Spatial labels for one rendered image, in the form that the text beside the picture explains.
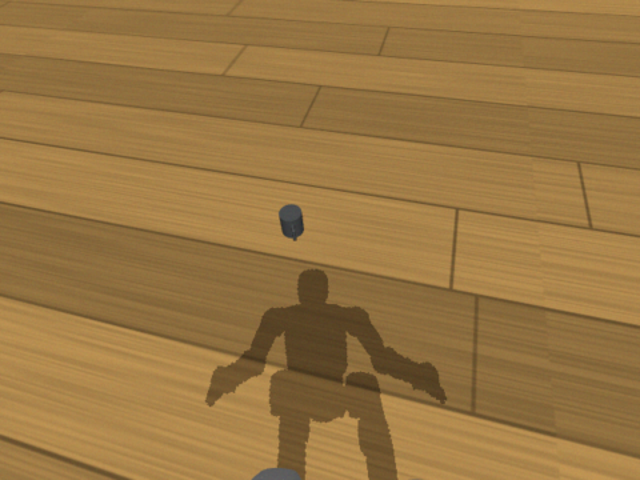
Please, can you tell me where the mug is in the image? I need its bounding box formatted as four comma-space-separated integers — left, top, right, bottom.
279, 204, 304, 241

